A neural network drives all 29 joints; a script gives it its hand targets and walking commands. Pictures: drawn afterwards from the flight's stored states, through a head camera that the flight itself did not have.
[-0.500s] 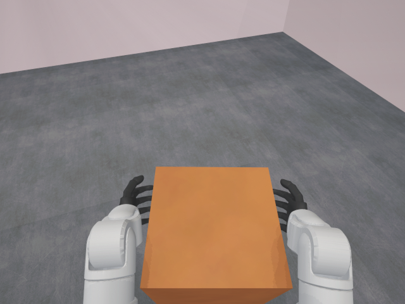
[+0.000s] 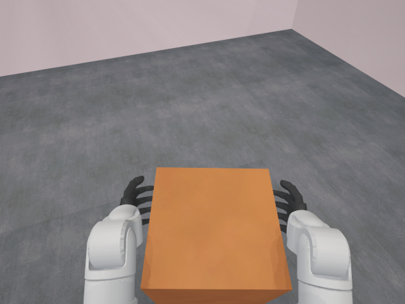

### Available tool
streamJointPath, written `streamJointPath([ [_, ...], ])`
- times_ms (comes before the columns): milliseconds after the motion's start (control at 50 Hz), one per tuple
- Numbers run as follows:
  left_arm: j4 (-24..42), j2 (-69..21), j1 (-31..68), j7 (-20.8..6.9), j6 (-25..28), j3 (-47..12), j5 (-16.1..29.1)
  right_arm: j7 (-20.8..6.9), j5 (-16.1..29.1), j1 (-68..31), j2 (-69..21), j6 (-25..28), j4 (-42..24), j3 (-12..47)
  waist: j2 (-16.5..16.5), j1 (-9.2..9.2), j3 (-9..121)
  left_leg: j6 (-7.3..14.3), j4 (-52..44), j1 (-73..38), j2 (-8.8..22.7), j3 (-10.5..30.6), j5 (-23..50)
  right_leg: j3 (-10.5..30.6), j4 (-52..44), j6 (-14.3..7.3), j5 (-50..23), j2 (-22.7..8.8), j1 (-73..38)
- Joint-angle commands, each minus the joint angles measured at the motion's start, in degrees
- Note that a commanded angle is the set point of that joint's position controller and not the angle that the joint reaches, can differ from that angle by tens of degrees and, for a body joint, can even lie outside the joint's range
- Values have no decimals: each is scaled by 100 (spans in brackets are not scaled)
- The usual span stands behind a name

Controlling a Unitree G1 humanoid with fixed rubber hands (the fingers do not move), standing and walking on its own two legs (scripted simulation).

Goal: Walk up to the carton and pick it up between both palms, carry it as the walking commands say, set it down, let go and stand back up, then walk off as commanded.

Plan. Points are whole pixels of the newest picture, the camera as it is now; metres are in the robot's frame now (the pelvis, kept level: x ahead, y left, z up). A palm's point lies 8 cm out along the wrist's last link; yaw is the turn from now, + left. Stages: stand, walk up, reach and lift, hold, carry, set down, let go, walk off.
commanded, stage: carry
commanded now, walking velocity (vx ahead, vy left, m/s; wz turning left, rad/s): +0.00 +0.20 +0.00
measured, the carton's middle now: (210, 243) +0.25 +0.00 -0.01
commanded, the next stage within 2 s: none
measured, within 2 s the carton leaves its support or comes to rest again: neither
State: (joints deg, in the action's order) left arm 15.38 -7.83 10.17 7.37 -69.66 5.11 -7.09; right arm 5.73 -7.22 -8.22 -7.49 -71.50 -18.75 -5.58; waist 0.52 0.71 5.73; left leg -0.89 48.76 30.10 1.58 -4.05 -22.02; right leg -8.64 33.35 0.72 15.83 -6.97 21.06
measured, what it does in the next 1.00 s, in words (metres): steps to the left: left foot, then right foot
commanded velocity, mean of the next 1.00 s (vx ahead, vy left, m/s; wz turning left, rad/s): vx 0.00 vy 0.12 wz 0.00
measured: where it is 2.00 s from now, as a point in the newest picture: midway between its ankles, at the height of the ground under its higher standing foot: outside the picture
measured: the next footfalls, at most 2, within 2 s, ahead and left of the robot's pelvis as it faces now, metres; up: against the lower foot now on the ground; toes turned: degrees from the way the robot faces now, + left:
left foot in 0.10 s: +0.06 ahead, +0.18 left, +0.00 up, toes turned +7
right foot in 0.38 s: -0.01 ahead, +0.02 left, +0.00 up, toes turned -11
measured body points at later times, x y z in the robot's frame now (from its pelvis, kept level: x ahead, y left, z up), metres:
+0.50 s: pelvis -0.05 +0.14 +0.00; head -0.06 +0.12 +0.45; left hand +0.23 +0.28 +0.07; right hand +0.22 -0.02 +0.06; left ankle -0.02 +0.23 -0.69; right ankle -0.05 +0.03 -0.73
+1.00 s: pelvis -0.10 +0.26 +0.00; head -0.11 +0.26 +0.45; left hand +0.18 +0.41 +0.08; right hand +0.18 +0.12 +0.07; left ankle -0.04 +0.34 -0.73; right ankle -0.09 +0.14 -0.73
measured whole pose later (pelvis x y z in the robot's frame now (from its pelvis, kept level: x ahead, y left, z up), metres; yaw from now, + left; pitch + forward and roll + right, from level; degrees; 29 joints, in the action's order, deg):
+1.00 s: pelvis -0.10 +0.26 +0.00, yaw +0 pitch +2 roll -1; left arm 14.1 -8.3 13.2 10.3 -69.4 6.2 -6.3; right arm 6.6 -8.4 -11.5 -8.0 -71.8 -15.2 -5.6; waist 1.2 -1.2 4.5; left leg 3.4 30.6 22.3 0.8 -7.9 -10.5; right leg -6.6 31.8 0.4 15.0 -3.2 18.1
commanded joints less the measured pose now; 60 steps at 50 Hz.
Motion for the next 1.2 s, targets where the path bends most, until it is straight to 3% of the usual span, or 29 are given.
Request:
streamJointPath([
  [0, 730, -5435, 2664, -1721, 66, -3802, 2493, -1546, 2693, -3249, -5421, 222, -617, 4247, -1242, -163, 1374, -97, -513, -179, -21, -150, -208, 900, -899, -617, -2498, -1285, -1161],
  [40, 711, -5317, 2474, -1682, 23, -3777, 2395, -1544, 2651, -2994, -5356, 182, -522, 4201, -1359, -165, 1498, -85, -1361, -576, -121, -381, 78, 793, -632, -505, -2774, -1243, -1291],
  [80, 638, -5278, 2300, -1664, -17, -3791, 2314, -1558, 2599, -2795, -5293, 140, -440, 4127, -984, -151, 1595, -32, -2594, -1615, 49, -295, 968, 533, -63, -101, -2253, -968, -853],
  [100, 547, -5254, 2244, -1662, -27, -3812, 2286, -1574, 2558, -2749, -5237, 129, -394, 4042, -248, -145, 1722, 64, -2839, -2304, 725, 455, 1975, 354, 582, 154, -1234, -727, -271],
  [120, 712, -5257, 2454, -1686, -60, -3901, 2337, -1598, 2438, -2631, -5212, 159, -171, 3926, 1492, -74, 1616, 614, -2831, -2446, 1679, 1482, 3461, -118, 1096, 474, 915, 68, 836],
  [140, 683, -5361, 2719, -1702, -55, -3987, 2403, -1613, 2444, -2774, -5294, 167, -236, 3892, 1847, -14, 1684, 979, -2555, -2487, 1625, 1379, 3902, 115, 1903, 342, 2211, 155, 1027],
  [200, 697, -5593, 2994, -1756, -7, -4160, 2693, -1577, 2361, -2812, -5473, 215, -411, 3872, 910, 14, 1692, 1163, -2386, -2388, 1382, 874, 3560, 344, 3037, 90, 1824, 170, 1336],
  [300, 715, -5550, 2953, -1773, -24, -4140, 2817, -1482, 2255, -2889, -5428, 271, -504, 3800, 843, -36, 1788, 1206, -2530, -2044, 1257, 830, 2328, 57, 1398, -74, 1337, 398, 540],
  [340, 592, -5483, 2776, -1790, -59, -4043, 2752, -1453, 2215, -2794, -5388, 241, -369, 3804, 632, -120, 1781, 1053, -2492, -1753, 1151, 713, 1779, -29, -188, -187, 408, 401, -319],
  [360, 510, -5462, 2703, -1815, -76, -3989, 2720, -1445, 2213, -2747, -5365, 234, -285, 3818, 369, -135, 1781, 805, -2256, -1240, 988, 593, 1318, 330, -958, -190, -74, 54, -1121],
  [380, 458, -5412, 2666, -1842, -91, -3912, 2657, -1442, 2222, -2822, -5376, 227, -189, 3864, -597, -169, 1699, 431, -1389, -187, 635, 362, 894, 1836, -1621, -338, 172, -1100, -1920],
  [400, 97, -5514, 2419, -1858, -44, -3880, 2516, -1463, 2285, -3074, -5345, 203, -482, 3967, -1988, -142, 1196, 143, -583, 883, 111, -154, -544, 3430, -1938, -1106, -795, -2664, -1584],
  [420, 320, -5599, 2667, -1878, -17, -3922, 2614, -1471, 2335, -3332, -5412, 205, -480, 4101, -1354, -147, 1104, 89, 305, 751, 306, 430, -482, 3116, -1768, -1306, -1337, -2589, -1374],
  [460, 419, -5640, 2873, -1858, 15, -3873, 2580, -1520, 2544, -3524, -5586, 226, -507, 4191, -576, -94, 1118, 10, 777, 632, 259, 642, -7, 1993, -1518, -1006, -1323, -1893, -1203],
  [500, 540, -5634, 2916, -1793, 58, -3817, 2549, -1541, 2670, -3585, -5579, 235, -618, 4255, -867, -86, 1200, -100, 260, 394, 176, 332, 219, 1083, -1202, -718, -1907, -1358, -1241],
  [580, 593, -5389, 2509, -1691, 18, -3701, 2383, -1529, 2679, -3259, -5378, 174, -570, 4197, -1375, -189, 1460, -98, -845, -319, -103, -228, -187, 860, -758, -624, -3050, -1319, -1454],
  [620, 586, -5307, 2428, -1670, -24, -3715, 2313, -1545, 2642, -3040, -5358, 128, -458, 4163, -1271, -131, 1557, -96, -2317, -1156, -149, -452, 825, 489, -286, -282, -2503, -970, -1250],
  [640, 538, -5323, 2337, -1667, -40, -3746, 2283, -1557, 2619, -2978, -5318, 108, -426, 4103, -855, -135, 1653, -79, -2742, -1958, 175, -156, 1314, 336, 108, -21, -1925, -813, -778],
  [660, 429, -5281, 2287, -1662, -48, -3773, 2249, -1578, 2583, -2940, -5250, 98, -372, 4007, 169, -130, 1721, 19, -2865, -2644, 1144, 916, 2892, 192, 785, 270, -332, -499, 20],
  [680, 506, -5333, 2444, -1687, -82, -3869, 2314, -1607, 2465, -2811, -5206, 130, -147, 3878, 1707, -94, 1682, 609, -2795, -2497, 1962, 1654, 4127, 37, 938, 492, 1429, 43, 696],
  [700, 222, -5484, 2522, -1700, -43, -3836, 2338, -1613, 2475, -2965, -5286, 125, -311, 3851, 1286, -120, 1525, 578, -2274, -2647, 1713, 1349, 5377, 201, 1694, 438, 1956, 51, 777],
  [720, 494, -5627, 2741, -1717, -18, -4008, 2471, -1622, 2399, -2914, -5348, 167, -244, 3873, 1627, -41, 1973, 876, -2148, -2922, 1728, 1057, 5367, 366, 1545, 328, 2030, 57, 845],
  [800, 632, -5822, 3307, -1799, 8, -4225, 2880, -1547, 2346, -3257, -5588, 292, -498, 3732, 1008, -5, 1774, 804, -2491, -2271, 1334, 779, 2910, 287, 1419, 150, 1353, 254, 386],
  [860, 493, -5783, 3148, -1829, -56, -4138, 2903, -1469, 2297, -3299, -5502, 290, -512, 3740, 627, -96, 1667, 684, -2614, -1956, 1297, 807, 1412, 228, -302, 46, 302, 352, -420],
  [900, 288, -5711, 3004, -1867, -122, -4021, 2821, -1439, 2248, -3176, -5454, 272, -302, 3733, 313, -60, 1635, 426, -2454, -1471, 1153, 835, 1055, 707, -944, 16, -182, -81, -1256],
  [920, 6, -5684, 2832, -1878, -115, -3966, 2667, -1461, 2247, -3208, -5432, 237, -287, 3734, -441, -13, 1454, 246, -2352, -1325, 710, 443, 908, 1236, -1061, -110, 69, -509, -821],
  [940, -44, -5739, 2861, -1896, -99, -3918, 2632, -1484, 2310, -3449, -5468, 210, -283, 3795, -665, -9, 1323, 234, -2274, -1579, 612, 335, 888, 1293, -1269, -139, 289, -653, -380],
  [1040, -125, -5790, 3005, -1835, -116, -3760, 2506, -1580, 2567, -3801, -5547, 117, -231, 3911, 23, -61, 1259, 267, -2984, -1438, 956, 899, 340, 566, -608, 92, 316, -22, -451],
  [1180, -194, -5912, 3181, -1741, -117, -3810, 2439, -1702, 2615, -3808, -5578, 67, 84, 3816, 392, -27, 1170, 237, -3453, -1267, 1022, 895, -499, 407, -413, 1, 342, 144, -576],
])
